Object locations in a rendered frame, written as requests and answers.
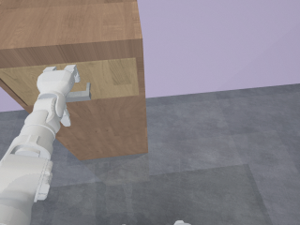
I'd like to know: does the robot left forearm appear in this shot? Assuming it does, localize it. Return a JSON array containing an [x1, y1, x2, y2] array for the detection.
[[0, 90, 66, 170]]

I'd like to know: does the handle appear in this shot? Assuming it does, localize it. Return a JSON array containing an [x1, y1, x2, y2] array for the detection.
[[65, 82, 92, 103]]

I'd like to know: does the robot left hand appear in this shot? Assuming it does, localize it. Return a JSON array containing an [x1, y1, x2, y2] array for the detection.
[[37, 65, 81, 127]]

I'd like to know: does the robot left upper arm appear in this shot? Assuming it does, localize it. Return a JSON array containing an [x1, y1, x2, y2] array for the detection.
[[0, 154, 53, 225]]

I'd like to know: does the drawer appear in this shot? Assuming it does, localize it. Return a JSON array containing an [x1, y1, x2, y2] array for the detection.
[[0, 57, 139, 106]]

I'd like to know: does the cabinet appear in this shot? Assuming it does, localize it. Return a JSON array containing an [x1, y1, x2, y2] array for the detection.
[[0, 0, 148, 160]]

